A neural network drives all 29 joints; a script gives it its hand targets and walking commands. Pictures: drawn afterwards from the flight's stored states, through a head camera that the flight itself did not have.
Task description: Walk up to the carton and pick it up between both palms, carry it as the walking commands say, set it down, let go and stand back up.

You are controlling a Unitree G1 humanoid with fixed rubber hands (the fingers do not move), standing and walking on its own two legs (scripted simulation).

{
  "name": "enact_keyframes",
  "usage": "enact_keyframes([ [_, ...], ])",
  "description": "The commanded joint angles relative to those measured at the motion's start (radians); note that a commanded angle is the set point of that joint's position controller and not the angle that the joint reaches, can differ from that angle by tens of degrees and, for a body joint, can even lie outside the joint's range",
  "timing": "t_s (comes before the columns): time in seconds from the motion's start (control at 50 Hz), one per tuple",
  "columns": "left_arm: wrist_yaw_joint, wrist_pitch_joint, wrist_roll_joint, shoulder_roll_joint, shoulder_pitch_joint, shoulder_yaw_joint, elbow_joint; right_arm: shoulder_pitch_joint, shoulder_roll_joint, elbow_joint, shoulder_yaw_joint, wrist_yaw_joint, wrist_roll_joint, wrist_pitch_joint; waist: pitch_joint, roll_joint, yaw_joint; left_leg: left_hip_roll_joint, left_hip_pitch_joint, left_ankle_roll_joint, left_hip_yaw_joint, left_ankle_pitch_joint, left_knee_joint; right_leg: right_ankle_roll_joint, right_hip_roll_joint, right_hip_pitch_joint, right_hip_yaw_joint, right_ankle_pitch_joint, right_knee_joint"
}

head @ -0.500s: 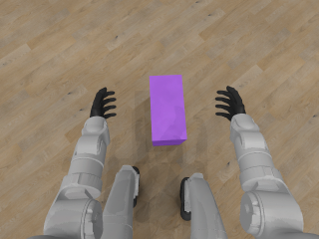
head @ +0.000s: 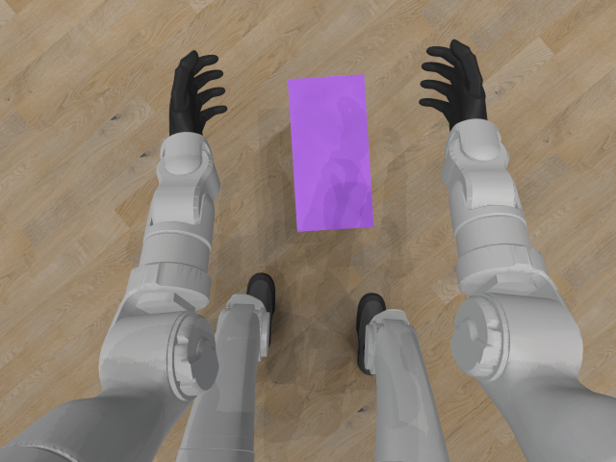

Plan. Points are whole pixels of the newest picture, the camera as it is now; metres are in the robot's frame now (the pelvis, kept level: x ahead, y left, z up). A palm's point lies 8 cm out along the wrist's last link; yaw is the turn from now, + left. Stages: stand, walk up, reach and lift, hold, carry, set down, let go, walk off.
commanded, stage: reach and lift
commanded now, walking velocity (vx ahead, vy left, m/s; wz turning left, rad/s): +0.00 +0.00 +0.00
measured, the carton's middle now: (327, 165) +0.50 +0.00 -0.52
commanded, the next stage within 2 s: none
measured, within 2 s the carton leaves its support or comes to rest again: neither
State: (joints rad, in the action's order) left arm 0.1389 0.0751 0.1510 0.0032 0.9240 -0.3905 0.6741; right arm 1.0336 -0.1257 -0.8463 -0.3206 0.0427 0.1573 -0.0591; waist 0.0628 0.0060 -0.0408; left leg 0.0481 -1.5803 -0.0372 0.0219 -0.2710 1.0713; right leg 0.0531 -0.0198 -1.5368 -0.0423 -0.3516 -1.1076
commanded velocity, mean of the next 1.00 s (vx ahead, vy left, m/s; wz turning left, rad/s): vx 0.00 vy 0.00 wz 0.00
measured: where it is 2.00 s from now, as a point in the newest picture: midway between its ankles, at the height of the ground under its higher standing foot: (314, 337)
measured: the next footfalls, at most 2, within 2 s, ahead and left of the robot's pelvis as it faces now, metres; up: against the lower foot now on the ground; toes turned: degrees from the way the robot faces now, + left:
none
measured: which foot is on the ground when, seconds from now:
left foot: down 0.00-1.00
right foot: down 0.00-1.00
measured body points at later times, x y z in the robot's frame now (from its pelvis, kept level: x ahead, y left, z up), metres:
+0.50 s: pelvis -0.02 -0.01 -0.12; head +0.31 +0.00 +0.19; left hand +0.47 +0.18 -0.26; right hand +0.51 -0.14 -0.26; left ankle +0.09 +0.14 -0.61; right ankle +0.06 -0.15 -0.61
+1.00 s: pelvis -0.04 -0.01 -0.22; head +0.32 +0.00 +0.05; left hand +0.48 +0.17 -0.40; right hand +0.51 -0.14 -0.39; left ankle +0.09 +0.14 -0.62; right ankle +0.06 -0.15 -0.62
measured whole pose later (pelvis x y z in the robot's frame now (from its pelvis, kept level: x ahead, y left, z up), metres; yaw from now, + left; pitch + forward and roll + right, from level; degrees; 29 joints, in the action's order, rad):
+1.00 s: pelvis -0.04 -0.01 -0.22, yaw +1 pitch +44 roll +1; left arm 0.19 0.01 -0.11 0.18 1.26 -0.22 0.99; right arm 1.34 -0.26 -1.06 -0.10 0.14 -0.10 -0.03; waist -0.16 0.00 -0.03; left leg 0.02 -2.23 -0.07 0.06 -0.46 1.92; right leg 0.07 0.01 -2.18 -0.08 -0.58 -1.99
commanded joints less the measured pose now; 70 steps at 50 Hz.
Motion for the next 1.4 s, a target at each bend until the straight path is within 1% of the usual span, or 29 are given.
enact_keyframes([
  [0.0,-0.009,-0.03,0.015,0.037,0.125,-0.011,-0.096,0.163,-0.043,0.096,-0.009,0.003,0.017,0.025,0.939,0.021,-0.004,-0.154,0.596,-0.038,-0.099,0.413,0.003,-0.002,0.159,0.372,0.101,0.348,0.045],
  [0.1,-0.011,-0.036,0.013,0.051,0.187,-0.02,-0.06,0.235,-0.044,0.068,-0.008,0.017,0.017,0.029,0.864,0.036,-0.01,-0.16,0.443,-0.039,-0.112,0.227,0.06,-0.008,0.153,0.281,0.092,0.191,-0.012],
  [0.18,-0.002,-0.037,-0.014,0.077,0.235,-0.008,-0.039,0.272,-0.063,0.05,0.003,0.037,-0.013,0.026,0.901,0.04,-0.013,-0.166,0.393,-0.042,-0.123,0.157,0.153,-0.011,0.158,0.238,0.098,0.122,-0.094],
  [0.3,0.014,-0.045,-0.066,0.111,0.255,0.017,-0.012,0.276,-0.077,0.052,0.046,0.064,-0.07,0.022,0.991,0.038,-0.023,-0.164,0.339,-0.044,-0.134,0.187,0.303,-0.005,0.159,0.164,0.106,0.14,-0.228],
  [0.4,0.027,-0.046,-0.119,0.128,0.279,0.061,-0.014,0.291,-0.101,0.071,0.08,0.08,-0.109,0.02,1.038,0.026,-0.011,-0.159,0.285,-0.052,-0.133,0.206,0.406,-0.006,0.154,0.088,0.115,0.156,-0.332],
  [0.46,0.037,-0.042,-0.148,0.143,0.302,0.084,-0.011,0.314,-0.117,0.079,0.099,0.087,-0.132,0.016,1.048,0.023,-0.007,-0.156,0.252,-0.055,-0.133,0.187,0.454,-0.008,0.15,0.053,0.118,0.139,-0.384],
  [0.52,0.046,-0.038,-0.171,0.162,0.332,0.097,-0.001,0.345,-0.13,0.078,0.119,0.092,-0.155,0.011,1.052,0.028,-0.009,-0.153,0.217,-0.055,-0.135,0.155,0.494,-0.007,0.145,0.026,0.119,0.113,-0.431],
  [0.62,0.055,-0.038,-0.196,0.189,0.386,0.108,0.054,0.398,-0.147,0.032,0.147,0.098,-0.187,0.008,1.014,0.039,-0.012,-0.147,0.147,-0.051,-0.137,0.087,0.555,-0.004,0.135,-0.036,0.117,0.052,-0.497],
  [0.72,0.053,-0.048,-0.213,0.205,0.441,0.121,0.124,0.445,-0.169,-0.037,0.164,0.1,-0.206,0.018,0.962,0.036,-0.006,-0.141,0.099,-0.05,-0.13,0.049,0.614,-0.002,0.125,-0.101,0.113,0.01,-0.557],
  [0.86,0.05,-0.072,-0.242,0.231,0.511,0.155,0.192,0.506,-0.198,-0.1,0.192,0.102,-0.234,0.041,0.926,0.026,0.001,-0.132,0.076,-0.049,-0.118,0.061,0.702,0.001,0.113,-0.154,0.103,0.009,-0.643],
  [1.0,0.047,-0.094,-0.278,0.264,0.583,0.192,0.252,0.572,-0.218,-0.145,0.241,0.103,-0.28,0.06,0.895,0.024,-0.003,-0.121,0.057,-0.046,-0.109,0.078,0.785,0.006,0.102,-0.179,0.091,0.02,-0.725],
  [1.1,0.04,-0.107,-0.302,0.285,0.639,0.211,0.31,0.623,-0.234,-0.185,0.279,0.102,-0.312,0.071,0.851,0.032,-0.01,-0.112,0.024,-0.046,-0.106,0.068,0.839,0.008,0.093,-0.192,0.082,0.014,-0.777],
  [1.12,0.038,-0.11,-0.311,0.285,0.647,0.218,0.318,0.631,-0.237,-0.19,0.283,0.101,-0.317,0.073,0.842,0.035,-0.007,-0.111,0.022,-0.046,-0.105,0.07,0.848,0.008,0.091,-0.197,0.08,0.013,-0.786],
  [1.18,0.029,-0.114,-0.344,0.269,0.65,0.237,0.375,0.651,-0.252,-0.191,0.303,0.099,-0.329,0.083,0.836,0.053,0.006,-0.107,0.01,-0.043,-0.106,0.078,0.879,0.01,0.086,-0.183,0.082,0.026,-0.809],
  [1.24,0.026,-0.114,-0.364,0.274,0.647,0.246,0.395,0.657,-0.261,-0.169,0.31,0.102,-0.33,0.082,0.856,0.06,0.012,-0.105,0.008,-0.042,-0.112,0.082,0.897,0.014,0.084,-0.151,0.087,0.038,-0.823],
  [1.38,0.029,-0.119,-0.374,0.292,0.652,0.24,0.4,0.648,-0.245,-0.145,0.32,0.095,-0.323,0.071,0.848,0.072,0.002,-0.102,-0.018,-0.037,-0.125,0.081,0.91,0.02,0.084,-0.147,0.09,0.046,-0.838],
])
